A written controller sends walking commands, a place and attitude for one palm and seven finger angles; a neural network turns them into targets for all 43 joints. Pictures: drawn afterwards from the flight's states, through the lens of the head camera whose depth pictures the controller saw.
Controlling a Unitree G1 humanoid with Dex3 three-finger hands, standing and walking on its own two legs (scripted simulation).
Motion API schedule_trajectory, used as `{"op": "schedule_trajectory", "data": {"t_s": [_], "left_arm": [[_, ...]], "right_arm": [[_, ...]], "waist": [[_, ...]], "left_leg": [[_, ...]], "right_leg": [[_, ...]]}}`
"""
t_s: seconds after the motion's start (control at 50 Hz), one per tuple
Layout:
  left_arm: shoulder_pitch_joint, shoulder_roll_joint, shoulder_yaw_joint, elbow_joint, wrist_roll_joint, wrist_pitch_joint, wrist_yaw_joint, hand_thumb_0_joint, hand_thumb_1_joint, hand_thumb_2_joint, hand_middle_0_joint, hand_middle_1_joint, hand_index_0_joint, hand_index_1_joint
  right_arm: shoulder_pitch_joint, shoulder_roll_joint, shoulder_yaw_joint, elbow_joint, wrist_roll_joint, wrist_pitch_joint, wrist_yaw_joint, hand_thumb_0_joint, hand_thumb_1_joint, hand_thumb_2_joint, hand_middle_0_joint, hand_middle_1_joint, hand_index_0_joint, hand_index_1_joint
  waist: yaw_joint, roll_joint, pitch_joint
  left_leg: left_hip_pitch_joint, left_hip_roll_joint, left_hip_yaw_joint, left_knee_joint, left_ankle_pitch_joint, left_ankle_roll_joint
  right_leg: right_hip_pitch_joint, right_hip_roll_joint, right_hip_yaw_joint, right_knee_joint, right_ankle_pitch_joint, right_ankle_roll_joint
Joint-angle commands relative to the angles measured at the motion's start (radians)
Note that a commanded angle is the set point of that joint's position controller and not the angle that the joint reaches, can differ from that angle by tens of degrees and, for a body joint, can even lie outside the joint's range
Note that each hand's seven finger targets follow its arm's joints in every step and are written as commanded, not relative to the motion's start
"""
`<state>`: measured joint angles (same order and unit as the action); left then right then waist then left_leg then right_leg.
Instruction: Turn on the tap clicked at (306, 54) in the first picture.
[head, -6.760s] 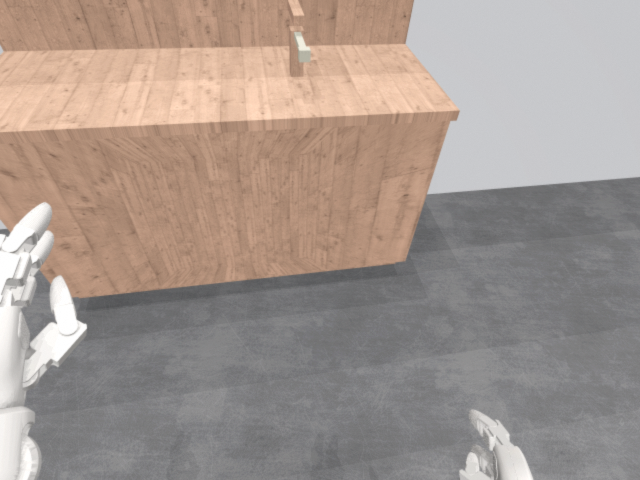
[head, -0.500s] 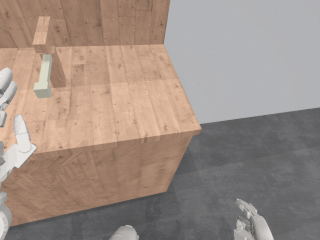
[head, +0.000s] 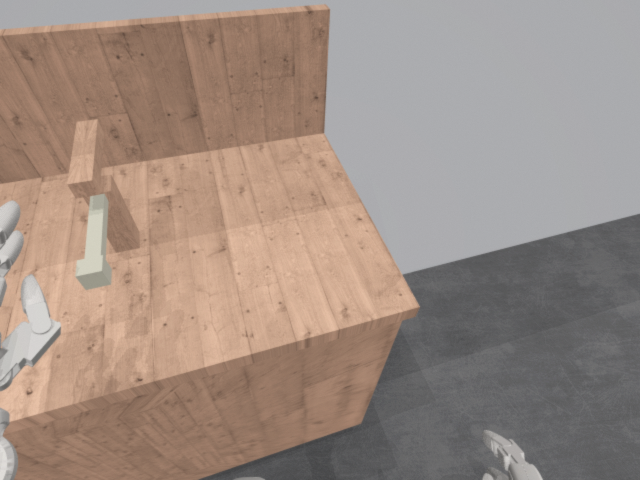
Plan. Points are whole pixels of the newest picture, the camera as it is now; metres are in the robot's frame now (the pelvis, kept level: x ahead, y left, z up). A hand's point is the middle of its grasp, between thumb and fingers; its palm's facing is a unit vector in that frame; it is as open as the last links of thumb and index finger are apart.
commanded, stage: come to a stop and stand still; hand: left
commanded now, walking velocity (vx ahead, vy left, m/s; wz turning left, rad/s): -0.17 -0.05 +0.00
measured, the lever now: (94, 272) +0.31 +0.30 +0.09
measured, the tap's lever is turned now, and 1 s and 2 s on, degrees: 0 0 0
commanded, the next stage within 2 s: look again from close up in 1.86 s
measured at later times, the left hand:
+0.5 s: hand out of the picture +0.23 +0.32 +0.17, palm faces +0.50 -0.75 -0.43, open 7.4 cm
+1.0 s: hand out of the picture +0.18 +0.33 +0.17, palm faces +0.45 -0.82 -0.36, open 7.4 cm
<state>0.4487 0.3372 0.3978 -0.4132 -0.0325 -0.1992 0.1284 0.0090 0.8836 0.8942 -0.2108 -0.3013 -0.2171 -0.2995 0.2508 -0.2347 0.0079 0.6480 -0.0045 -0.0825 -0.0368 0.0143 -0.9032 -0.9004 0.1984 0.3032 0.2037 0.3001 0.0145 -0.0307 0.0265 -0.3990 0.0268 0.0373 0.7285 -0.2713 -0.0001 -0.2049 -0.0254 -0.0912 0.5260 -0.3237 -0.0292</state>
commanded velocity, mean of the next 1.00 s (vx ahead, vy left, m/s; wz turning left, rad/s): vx -0.04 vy -0.03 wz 0.00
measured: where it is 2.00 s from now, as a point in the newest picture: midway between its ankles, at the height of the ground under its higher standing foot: outside the picture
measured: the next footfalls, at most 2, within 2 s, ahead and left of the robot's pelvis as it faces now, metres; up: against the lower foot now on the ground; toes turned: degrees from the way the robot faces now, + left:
left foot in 0.04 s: +0.08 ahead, +0.14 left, +0.00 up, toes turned +3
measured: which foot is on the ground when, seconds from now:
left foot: up 0.00-0.02, down 0.04-1.00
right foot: down 0.00-1.00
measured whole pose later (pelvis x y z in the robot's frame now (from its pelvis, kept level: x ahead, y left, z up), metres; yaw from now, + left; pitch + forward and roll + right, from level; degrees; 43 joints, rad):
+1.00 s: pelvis -0.03 +0.07 +0.00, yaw +2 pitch -2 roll -2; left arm 0.39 0.35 0.38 -0.47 -0.01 -0.22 0.11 0.01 0.89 0.89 -0.20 -0.30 -0.21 -0.30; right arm 0.26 -0.18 0.02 0.61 0.01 -0.16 -0.01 0.01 -0.90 -0.90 0.20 0.30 0.20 0.30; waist 0.04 -0.02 0.07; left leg -0.31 -0.02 0.04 0.48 -0.14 0.07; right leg -0.18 -0.02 0.00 0.44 -0.26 0.00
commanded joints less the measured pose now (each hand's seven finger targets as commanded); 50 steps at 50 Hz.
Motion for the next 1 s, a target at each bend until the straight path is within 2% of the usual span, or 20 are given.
{"op": "schedule_trajectory", "data": {"t_s": [0.0, 0.04, 0.1, 0.16, 0.24, 0.36, 0.38, 0.4, 0.42, 0.44, 0.46, 0.52, 0.6, 0.62, 0.66, 0.72, 0.76, 0.86, 0.94, 0.98], "left_arm": [[-0.204, 0.164, 0.017, -0.366, -0.002, -0.066, 0.036, 0.000, 0.900, 0.900, -0.200, -0.300, -0.200, -0.300], [-0.210, 0.194, 0.041, -0.428, 0.003, -0.069, 0.042, 0.000, 0.900, 0.900, -0.200, -0.300, -0.200, -0.300], [-0.157, 0.242, 0.104, -0.422, 0.004, -0.056, 0.031, 0.000, 0.900, 0.900, -0.200, -0.300, -0.200, -0.300], [-0.047, 0.229, 0.133, -0.396, -0.005, -0.066, 0.018, 0.000, 0.900, 0.900, -0.200, -0.300, -0.200, -0.300], [0.106, 0.167, 0.117, -0.283, -0.036, -0.031, -0.002, 0.000, 0.900, 0.900, -0.200, -0.300, -0.200, -0.300], [-0.015, 0.169, 0.062, -0.257, -0.040, 0.017, 0.003, 0.000, 0.900, 0.900, -0.200, -0.300, -0.200, -0.300], [-1.039, 0.952, 0.615, -0.424, 0.115, -0.105, -0.020, 0.000, 0.900, 0.900, -0.200, -0.300, -0.200, -0.300], [-0.441, 0.326, 0.206, 0.180, 0.025, -0.038, -0.062, 0.000, 0.900, 0.900, -0.200, -0.300, -0.200, -0.300], [-0.337, 0.266, 0.137, -0.028, -0.019, -0.022, -0.029, 0.000, 0.900, 0.900, -0.200, -0.300, -0.200, -0.300], [-0.381, 0.194, 0.049, -0.013, 0.004, -0.021, -0.036, 0.000, 0.900, 0.900, -0.200, -0.300, -0.200, -0.300], [-0.356, 0.174, 0.005, -0.108, -0.006, -0.034, -0.045, 0.000, 0.900, 0.900, -0.200, -0.300, -0.200, -0.300], [-0.198, 0.091, -0.071, -0.269, -0.010, -0.033, -0.034, 0.000, 0.900, 0.900, -0.200, -0.300, -0.200, -0.300], [-0.086, 0.232, 0.078, -0.329, -0.006, -0.053, -0.013, 0.000, 0.900, 0.900, -0.200, -0.300, -0.200, -0.300], [-0.042, 0.309, 0.166, -0.330, -0.010, -0.060, 0.002, 0.000, 0.900, 0.900, -0.200, -0.300, -0.200, -0.300], [-0.039, 0.277, 0.164, -0.318, -0.024, -0.078, 0.000, 0.000, 0.900, 0.900, -0.200, -0.300, -0.200, -0.300], [-0.077, 0.282, 0.182, -0.288, -0.021, -0.089, 0.005, 0.000, 0.900, 0.900, -0.200, -0.300, -0.200, -0.300], [-0.139, 0.263, 0.165, -0.276, -0.009, -0.100, -0.003, 0.000, 0.900, 0.900, -0.200, -0.300, -0.200, -0.300], [-0.130, 0.177, 0.055, -0.279, 0.007, -0.092, -0.022, 0.000, 0.900, 0.900, -0.200, -0.300, -0.200, -0.300], [-0.149, 0.130, -0.008, -0.274, 0.030, -0.075, -0.018, 0.000, 0.900, 0.900, -0.200, -0.300, -0.200, -0.300], [-0.171, 0.162, 0.023, -0.250, 0.036, -0.072, -0.010, 0.000, 0.900, 0.900, -0.200, -0.300, -0.200, -0.300]], "right_arm": [[-0.151, -0.074, -0.050, -0.191, 0.007, -0.112, -0.024, 0.000, -0.900, -0.900, 0.200, 0.300, 0.200, 0.300], [-0.157, -0.095, -0.064, -0.210, 0.012, -0.111, -0.021, 0.000, -0.900, -0.900, 0.200, 0.300, 0.200, 0.300], [-0.146, -0.074, -0.056, -0.216, -0.004, -0.108, 0.003, 0.000, -0.900, -0.900, 0.200, 0.300, 0.200, 0.300], [-0.127, -0.074, -0.063, -0.232, 0.008, -0.098, 0.021, 0.000, -0.900, -0.900, 0.200, 0.300, 0.200, 0.300], [-0.115, -0.077, -0.057, -0.255, 0.026, -0.059, 0.025, 0.000, -0.900, -0.900, 0.200, 0.300, 0.200, 0.300], [-0.143, -0.071, -0.041, -0.253, 0.026, -0.036, -0.010, 0.000, -0.900, -0.900, 0.200, 0.300, 0.200, 0.300], [-0.015, -0.154, -0.095, -0.189, -0.040, -0.103, -0.010, 0.000, -0.900, -0.900, 0.200, 0.300, 0.200, 0.300], [-0.079, -0.008, -0.041, -0.149, 0.003, -0.102, -0.009, 0.000, -0.900, -0.900, 0.200, 0.300, 0.200, 0.300], [-0.122, -0.078, -0.076, -0.220, 0.025, -0.088, -0.005, 0.000, -0.900, -0.900, 0.200, 0.300, 0.200, 0.300], [-0.075, -0.092, -0.081, -0.226, 0.022, -0.102, -0.009, 0.000, -0.900, -0.900, 0.200, 0.300, 0.200, 0.300], [-0.095, -0.093, -0.074, -0.232, 0.023, -0.107, -0.002, 0.000, -0.900, -0.900, 0.200, 0.300, 0.200, 0.300], [-0.155, -0.074, -0.063, -0.248, 0.034, -0.110, 0.033, 0.000, -0.900, -0.900, 0.200, 0.300, 0.200, 0.300], [-0.161, -0.088, -0.061, -0.266, 0.013, -0.107, 0.018, 0.000, -0.900, -0.900, 0.200, 0.300, 0.200, 0.300], [-0.164, -0.091, -0.059, -0.257, 0.015, -0.098, 0.006, 0.000, -0.900, -0.900, 0.200, 0.300, 0.200, 0.300], [-0.156, -0.080, -0.050, -0.270, 0.011, -0.086, -0.008, 0.000, -0.900, -0.900, 0.200, 0.300, 0.200, 0.300], [-0.149, -0.097, -0.051, -0.260, 0.019, -0.084, -0.020, 0.000, -0.900, -0.900, 0.200, 0.300, 0.200, 0.300], [-0.124, -0.094, -0.053, -0.261, 0.020, -0.100, -0.017, 0.000, -0.900, -0.900, 0.200, 0.300, 0.200, 0.300], [-0.086, -0.100, -0.062, -0.238, 0.019, -0.140, 0.008, 0.000, -0.900, -0.900, 0.200, 0.300, 0.200, 0.300], [-0.095, -0.108, -0.053, -0.209, 0.016, -0.153, 0.019, 0.000, -0.900, -0.900, 0.200, 0.300, 0.200, 0.300], [-0.095, -0.103, -0.051, -0.202, 0.011, -0.149, 0.018, 0.000, -0.900, -0.900, 0.200, 0.300, 0.200, 0.300]], "waist": [[0.004, 0.100, -0.182], [0.016, 0.207, -0.196], [0.003, 0.325, -0.133], [0.002, 0.251, -0.190], [-0.010, 0.057, -0.231], [-0.008, 0.061, -0.203], [0.031, -0.106, 0.034], [0.009, -0.146, -0.140], [0.037, 0.015, -0.138], [0.024, 0.042, -0.173], [0.027, 0.109, -0.204], [0.031, 0.087, -0.216], [0.018, -0.035, -0.103], [0.018, -0.014, -0.082], [0.004, 0.041, -0.039], [0.002, 0.210, -0.001], [0.011, 0.250, -0.034], [0.004, 0.135, -0.131], [0.000, 0.155, -0.088], [0.006, 0.126, -0.066]], "left_leg": [[0.362, 0.047, -0.044, -0.262, 0.467, 0.033], [0.392, 0.191, -0.189, -0.288, 0.651, 0.094], [0.336, 0.194, -0.224, -0.317, 0.785, 0.077], [0.332, 0.174, -0.143, -0.250, 0.735, 0.039], [0.240, 0.089, -0.042, -0.209, 0.561, 0.000], [0.267, 0.086, -0.033, -0.279, 0.381, 0.012], [0.095, 0.053, 0.008, -0.134, 0.309, 0.020], [0.216, -0.043, -0.001, -0.204, 0.299, 0.021], [0.295, -0.003, 0.004, -0.221, 0.336, 0.011], [0.330, 0.022, 0.025, -0.206, 0.361, 0.020], [0.352, 0.038, 0.002, -0.225, 0.408, 0.040], [0.327, 0.062, -0.024, -0.234, 0.390, 0.057], [0.203, 0.005, -0.035, -0.236, 0.011, 0.021], [0.219, 0.005, -0.040, -0.243, -0.014, 0.015], [0.189, 0.015, -0.061, -0.285, -0.089, 0.019], [0.073, 0.092, -0.159, -0.474, -0.271, 0.039], [-0.035, 0.137, -0.193, -0.550, -0.380, 0.066], [0.140, 0.098, -0.144, -0.439, -0.230, 0.049], [0.128, 0.118, -0.197, -0.507, -0.318, 0.041], [0.103, 0.119, -0.203, -0.519, -0.326, 0.037]], "right_leg": [[-0.004, -0.054, 0.065, 0.062, 0.411, 0.013], [-0.085, 0.003, 0.064, 0.164, 0.016, 0.026], [-0.074, 0.029, 0.055, 0.092, -0.060, 0.016], [0.015, 0.024, 0.056, -0.069, 0.111, 0.008], [0.147, -0.007, 0.083, -0.118, 0.528, 0.003], [0.079, -0.019, 0.104, -0.142, 0.443, 0.030], [-0.118, -0.068, 0.194, -0.271, 0.538, 0.100], [-0.034, -0.117, 0.199, -0.183, 0.606, -0.018], [-0.021, -0.098, 0.206, -0.132, 0.645, -0.003], [-0.021, -0.089, 0.223, -0.107, 0.626, 0.013], [0.001, -0.076, 0.185, -0.086, 0.585, 0.049], [0.039, -0.046, 0.154, -0.090, 0.405, 0.075], [-0.058, -0.089, 0.202, -0.241, 0.003, -0.009], [-0.106, -0.092, 0.192, -0.251, -0.074, -0.029], [-0.140, -0.070, 0.170, -0.246, -0.169, -0.026], [-0.047, 0.014, 0.094, -0.130, -0.120, 0.006], [0.092, 0.039, 0.058, -0.005, -0.062, 0.010], [0.067, 0.016, 0.077, -0.126, 0.009, 0.006], [0.025, 0.033, 0.079, -0.100, -0.017, 0.012], [0.032, 0.032, 0.084, -0.104, -0.018, 0.009]]}}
